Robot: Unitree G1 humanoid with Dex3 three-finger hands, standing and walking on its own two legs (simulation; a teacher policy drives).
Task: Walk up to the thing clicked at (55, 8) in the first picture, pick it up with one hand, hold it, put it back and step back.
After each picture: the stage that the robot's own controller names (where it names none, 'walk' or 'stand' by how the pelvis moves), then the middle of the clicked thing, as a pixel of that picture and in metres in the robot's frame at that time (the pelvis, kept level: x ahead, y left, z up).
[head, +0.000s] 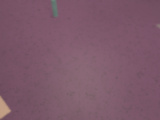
stand; (54, 7) +2.07 +0.37 -0.65
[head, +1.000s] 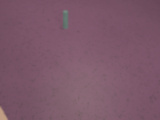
walk; (65, 19) +1.95 +0.16 -0.64
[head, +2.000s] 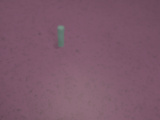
walk; (60, 36) +1.36 +0.16 -0.65
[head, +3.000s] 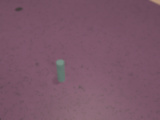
walk; (60, 71) +0.90 +0.18 -0.64
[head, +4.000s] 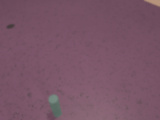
walk; (55, 106) +0.58 +0.21 -0.64
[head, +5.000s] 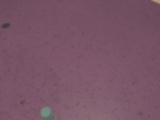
stand; (49, 118) +0.44 +0.26 -0.62
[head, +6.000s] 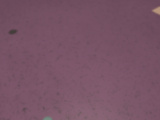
stand; out of the picture +0.42 +0.24 -0.66
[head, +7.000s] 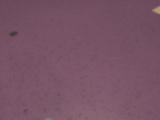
stand; out of the picture +0.42 +0.25 -0.66
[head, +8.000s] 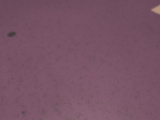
stand; out of the picture +0.41 +0.26 -0.66
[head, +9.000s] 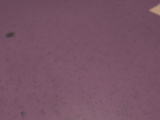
stand; out of the picture +0.40 +0.26 -0.66
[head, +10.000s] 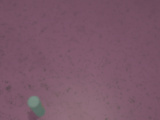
go down; (37, 107) +0.42 +0.27 -0.58
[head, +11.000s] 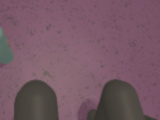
go down; out of the picture +0.47 +0.32 -0.24
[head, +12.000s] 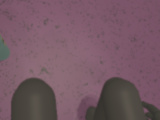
close in; out of the picture +0.46 +0.33 -0.23
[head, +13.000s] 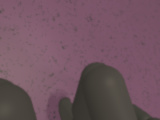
close in; out of the picture +0.44 +0.37 -0.15
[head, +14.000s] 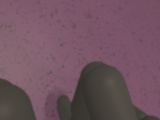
lift; out of the picture +0.42 +0.37 -0.16
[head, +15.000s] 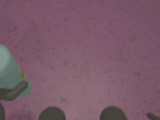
lift; (10, 77) +0.34 +0.23 +0.01
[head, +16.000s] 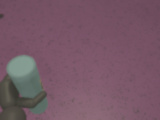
hold; (31, 89) +0.32 +0.18 +0.02
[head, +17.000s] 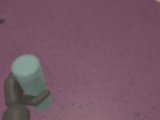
hold; (35, 87) +0.33 +0.17 +0.03
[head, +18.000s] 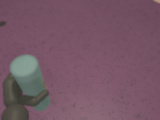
hold; (34, 87) +0.33 +0.17 +0.03
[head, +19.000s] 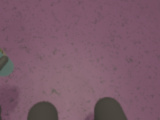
crouch; out of the picture +0.43 +0.28 -0.04
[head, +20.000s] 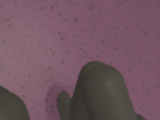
lower; out of the picture +0.43 +0.36 -0.17
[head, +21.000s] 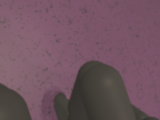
lower; out of the picture +0.43 +0.38 -0.16
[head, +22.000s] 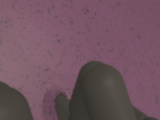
lower; out of the picture +0.42 +0.38 -0.16
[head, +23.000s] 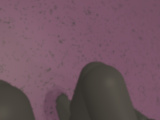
lower; out of the picture +0.42 +0.37 -0.16
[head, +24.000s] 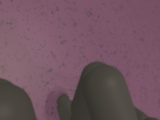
loosen; out of the picture +0.41 +0.37 -0.16
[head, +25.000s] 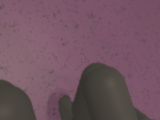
withdraw; out of the picture +0.42 +0.36 -0.16
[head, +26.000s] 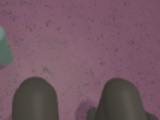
walk; (0, 47) +0.45 +0.32 -0.22
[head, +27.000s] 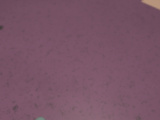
stand; out of the picture +0.40 +0.25 -0.58
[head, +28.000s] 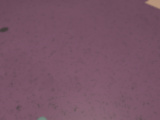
stand; out of the picture +0.41 +0.26 -0.60
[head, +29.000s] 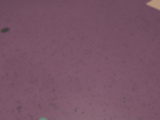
stand; out of the picture +0.41 +0.26 -0.60
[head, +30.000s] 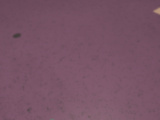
stand; out of the picture +0.42 +0.24 -0.66
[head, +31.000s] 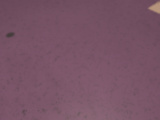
stand; out of the picture +0.40 +0.26 -0.66
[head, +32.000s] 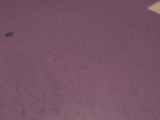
walk; out of the picture +0.39 +0.26 -0.66
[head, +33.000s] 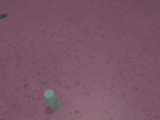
walk; (52, 100) +0.54 +0.27 -0.64
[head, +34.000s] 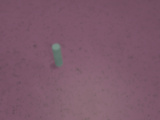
walk; (57, 55) +0.91 +0.22 -0.62
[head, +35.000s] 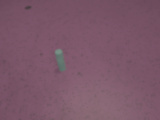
stand; (60, 60) +1.04 +0.27 -0.63
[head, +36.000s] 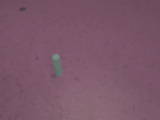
stand; (57, 65) +1.00 +0.25 -0.66
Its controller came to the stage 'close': yes
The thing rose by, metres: 0.67
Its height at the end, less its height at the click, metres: +0.00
